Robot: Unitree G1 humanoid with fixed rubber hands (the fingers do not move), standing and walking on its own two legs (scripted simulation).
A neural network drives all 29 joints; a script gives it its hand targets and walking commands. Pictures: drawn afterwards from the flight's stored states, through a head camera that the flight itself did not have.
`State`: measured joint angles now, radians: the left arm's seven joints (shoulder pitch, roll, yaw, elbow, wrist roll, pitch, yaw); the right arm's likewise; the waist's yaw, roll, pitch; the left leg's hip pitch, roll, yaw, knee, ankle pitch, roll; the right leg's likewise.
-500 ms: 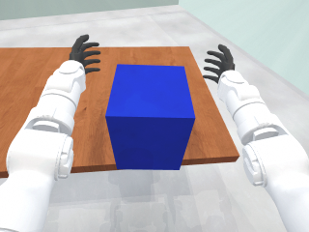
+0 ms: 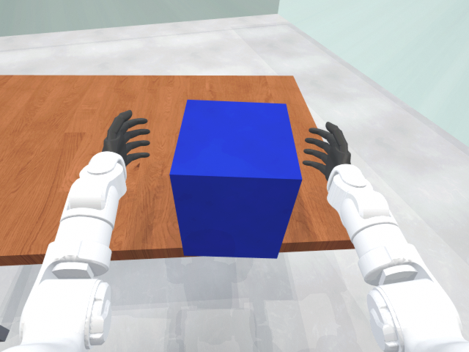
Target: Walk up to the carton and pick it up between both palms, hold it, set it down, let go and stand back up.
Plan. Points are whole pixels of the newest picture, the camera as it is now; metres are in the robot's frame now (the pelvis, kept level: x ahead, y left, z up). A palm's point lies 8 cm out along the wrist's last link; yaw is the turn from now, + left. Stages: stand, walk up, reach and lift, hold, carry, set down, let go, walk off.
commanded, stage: set down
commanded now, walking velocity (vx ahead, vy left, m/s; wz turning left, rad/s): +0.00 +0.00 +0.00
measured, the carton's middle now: (233, 181) +0.44 +0.01 +0.04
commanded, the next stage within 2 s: none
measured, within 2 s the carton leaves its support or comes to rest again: neither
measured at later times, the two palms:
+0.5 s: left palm (114, 208) +0.33 +0.20 +0.10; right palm (355, 218) +0.31 -0.19 +0.10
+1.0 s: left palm (105, 265) +0.26 +0.22 +0.04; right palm (355, 268) +0.25 -0.19 +0.04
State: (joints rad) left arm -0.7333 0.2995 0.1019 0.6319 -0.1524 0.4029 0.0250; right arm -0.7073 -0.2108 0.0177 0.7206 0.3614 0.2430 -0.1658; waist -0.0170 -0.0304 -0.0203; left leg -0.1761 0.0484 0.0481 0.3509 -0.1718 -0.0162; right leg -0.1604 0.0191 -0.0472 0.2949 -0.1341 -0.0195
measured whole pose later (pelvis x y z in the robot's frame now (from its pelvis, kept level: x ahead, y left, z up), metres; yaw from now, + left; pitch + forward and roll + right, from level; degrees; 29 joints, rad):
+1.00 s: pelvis +0.02 +0.01 +0.00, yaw -1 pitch -3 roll +0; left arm 0.13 0.21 0.02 0.06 -0.13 0.11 -0.01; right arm 0.22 -0.12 -0.01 0.04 0.17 0.02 -0.11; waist 0.03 -0.02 0.02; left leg -0.06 0.04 0.06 0.30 -0.19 -0.01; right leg -0.06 0.01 -0.03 0.27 -0.16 -0.01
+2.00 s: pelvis +0.03 +0.00 +0.00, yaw +0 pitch -3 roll +0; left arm 0.23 0.22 -0.01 0.43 -0.02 0.07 -0.01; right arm 0.23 -0.17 -0.02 0.57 0.02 -0.17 -0.01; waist 0.02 0.00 0.06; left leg -0.06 0.04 0.05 0.34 -0.22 -0.02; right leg -0.06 0.01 -0.04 0.32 -0.20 -0.02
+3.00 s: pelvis +0.02 +0.01 -0.01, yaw -4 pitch +2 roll +0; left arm 0.29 0.23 0.04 0.61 0.04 -0.02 -0.01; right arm 0.25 -0.26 -0.06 0.75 -0.03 0.02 0.02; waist 0.00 0.00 0.01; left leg -0.25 0.05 0.12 0.54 -0.31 0.00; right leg -0.29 0.02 0.03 0.54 -0.27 0.00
